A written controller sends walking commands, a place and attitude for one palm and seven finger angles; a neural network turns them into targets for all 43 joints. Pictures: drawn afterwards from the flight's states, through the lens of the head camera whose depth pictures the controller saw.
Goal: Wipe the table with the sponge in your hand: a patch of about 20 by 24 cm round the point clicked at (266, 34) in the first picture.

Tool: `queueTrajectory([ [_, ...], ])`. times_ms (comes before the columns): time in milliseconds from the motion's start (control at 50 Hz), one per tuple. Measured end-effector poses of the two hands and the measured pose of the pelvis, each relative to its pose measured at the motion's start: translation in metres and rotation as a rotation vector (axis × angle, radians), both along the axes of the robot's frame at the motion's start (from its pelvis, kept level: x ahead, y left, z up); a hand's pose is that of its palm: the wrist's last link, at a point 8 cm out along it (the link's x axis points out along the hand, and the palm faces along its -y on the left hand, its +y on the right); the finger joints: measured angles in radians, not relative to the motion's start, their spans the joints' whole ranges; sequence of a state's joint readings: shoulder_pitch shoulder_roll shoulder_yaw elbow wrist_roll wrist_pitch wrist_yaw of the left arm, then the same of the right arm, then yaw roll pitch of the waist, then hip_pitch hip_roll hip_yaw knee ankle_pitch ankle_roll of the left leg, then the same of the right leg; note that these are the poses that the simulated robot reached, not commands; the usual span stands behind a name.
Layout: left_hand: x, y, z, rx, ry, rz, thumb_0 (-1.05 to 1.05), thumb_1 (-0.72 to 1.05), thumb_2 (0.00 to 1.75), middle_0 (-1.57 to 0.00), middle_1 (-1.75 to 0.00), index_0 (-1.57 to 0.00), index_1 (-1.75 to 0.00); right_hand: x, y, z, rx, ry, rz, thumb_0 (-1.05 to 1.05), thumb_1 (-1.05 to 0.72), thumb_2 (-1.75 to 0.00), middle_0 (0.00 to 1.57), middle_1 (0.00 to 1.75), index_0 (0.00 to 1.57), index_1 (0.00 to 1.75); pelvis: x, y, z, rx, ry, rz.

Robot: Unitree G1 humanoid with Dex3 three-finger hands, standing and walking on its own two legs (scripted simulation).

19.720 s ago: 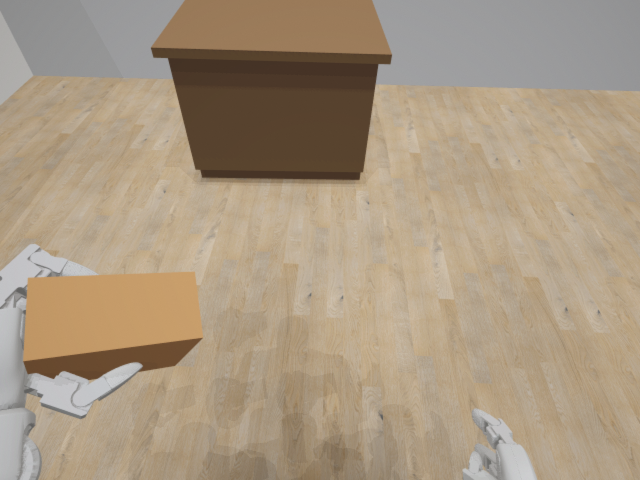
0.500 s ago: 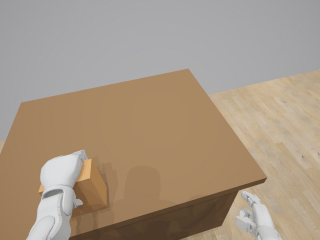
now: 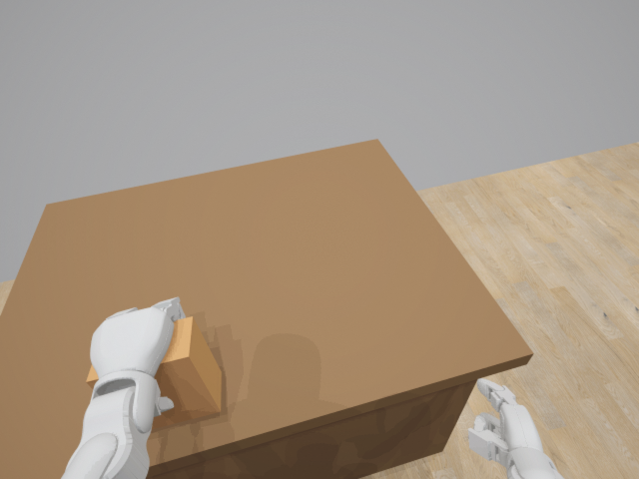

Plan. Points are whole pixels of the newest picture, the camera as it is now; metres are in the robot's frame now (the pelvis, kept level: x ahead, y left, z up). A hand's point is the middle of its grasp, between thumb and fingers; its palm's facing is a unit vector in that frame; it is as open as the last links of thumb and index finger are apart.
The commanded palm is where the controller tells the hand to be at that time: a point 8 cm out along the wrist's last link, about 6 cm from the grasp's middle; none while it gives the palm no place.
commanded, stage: lower the sponge onto the table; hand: left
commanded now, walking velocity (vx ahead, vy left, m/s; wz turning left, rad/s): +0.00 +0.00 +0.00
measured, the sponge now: (168, 385) +0.21 +0.27 -0.02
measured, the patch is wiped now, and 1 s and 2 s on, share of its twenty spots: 0.00 0.10 0.40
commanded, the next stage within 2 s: wipe forward along the first lane in 0.84 s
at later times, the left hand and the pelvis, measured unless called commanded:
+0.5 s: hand (152, 374) +0.21 +0.28 +0.01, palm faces -0.07 -0.11 -0.99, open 10.7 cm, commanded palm +0.19 +0.27 +0.07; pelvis +0.00 +0.00 +0.00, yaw +0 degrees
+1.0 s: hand (147, 376) +0.21 +0.29 +0.00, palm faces -0.05 -0.09 -0.99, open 10.7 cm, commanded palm +0.20 +0.28 +0.05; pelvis -0.01 +0.01 +0.00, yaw +0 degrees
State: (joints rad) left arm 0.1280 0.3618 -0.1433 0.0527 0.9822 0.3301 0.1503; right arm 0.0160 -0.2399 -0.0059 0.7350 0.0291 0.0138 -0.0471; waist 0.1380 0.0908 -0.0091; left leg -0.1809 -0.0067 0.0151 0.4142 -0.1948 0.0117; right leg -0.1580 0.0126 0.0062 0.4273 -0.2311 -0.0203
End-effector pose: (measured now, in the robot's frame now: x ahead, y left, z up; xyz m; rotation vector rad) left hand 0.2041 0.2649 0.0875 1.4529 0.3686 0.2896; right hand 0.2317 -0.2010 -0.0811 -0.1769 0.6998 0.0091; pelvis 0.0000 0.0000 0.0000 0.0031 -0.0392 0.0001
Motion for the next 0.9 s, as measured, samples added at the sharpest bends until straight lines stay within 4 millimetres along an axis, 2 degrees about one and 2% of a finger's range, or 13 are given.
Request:
queueTrajectory([
  [500, -0.005, 0.010, -0.024, -0.007, 0.040, 0.014, -0.01, -0.54, 1.02, -0.65, -1.33, -0.69, -1.31, -0.015, -0.016, -0.005, -0.033, 0.027, -0.049, 0.02, -0.90, -0.90, 0.20, 0.30, 0.20, 0.30, -0.003, -0.001, -0.001, -0.003, 0.015, -0.005],
  [660, -0.006, 0.019, -0.030, -0.002, 0.053, 0.033, -0.01, -0.54, 1.02, -0.65, -1.33, -0.69, -1.31, -0.020, -0.015, -0.006, -0.036, 0.036, -0.060, 0.02, -0.90, -0.90, 0.20, 0.30, 0.20, 0.30, -0.003, 0.002, -0.002, -0.006, 0.022, -0.002],
  [900, -0.007, 0.019, -0.033, 0.003, 0.031, 0.022, -0.01, -0.54, 1.02, -0.65, -1.33, -0.69, -1.30, -0.021, -0.007, -0.008, -0.023, 0.041, -0.057, 0.02, -0.90, -0.90, 0.20, 0.30, 0.20, 0.30, -0.005, 0.007, -0.003, -0.007, 0.035, -0.002],
])
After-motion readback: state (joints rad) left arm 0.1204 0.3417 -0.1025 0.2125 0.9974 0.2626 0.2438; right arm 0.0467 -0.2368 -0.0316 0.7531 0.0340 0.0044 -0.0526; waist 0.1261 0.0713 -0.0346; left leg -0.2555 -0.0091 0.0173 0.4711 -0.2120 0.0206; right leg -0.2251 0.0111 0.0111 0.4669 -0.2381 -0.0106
